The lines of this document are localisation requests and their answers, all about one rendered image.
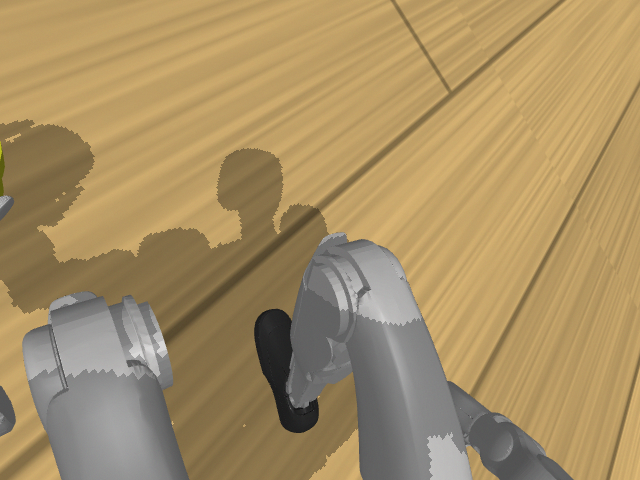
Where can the cup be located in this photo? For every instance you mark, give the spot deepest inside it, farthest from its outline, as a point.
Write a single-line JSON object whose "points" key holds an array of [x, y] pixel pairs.
{"points": [[2, 167]]}

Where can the right robot arm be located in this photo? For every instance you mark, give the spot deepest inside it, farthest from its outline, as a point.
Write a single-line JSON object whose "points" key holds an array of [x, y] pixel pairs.
{"points": [[509, 453]]}

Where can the right robot hand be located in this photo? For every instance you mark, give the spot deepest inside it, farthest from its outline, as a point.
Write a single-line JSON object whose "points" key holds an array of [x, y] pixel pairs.
{"points": [[468, 409]]}

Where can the right robot foot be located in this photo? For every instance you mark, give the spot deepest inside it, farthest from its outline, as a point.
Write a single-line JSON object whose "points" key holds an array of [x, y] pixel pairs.
{"points": [[273, 344]]}

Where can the left robot arm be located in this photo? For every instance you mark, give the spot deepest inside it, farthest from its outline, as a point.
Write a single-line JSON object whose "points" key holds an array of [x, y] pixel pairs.
{"points": [[7, 415]]}

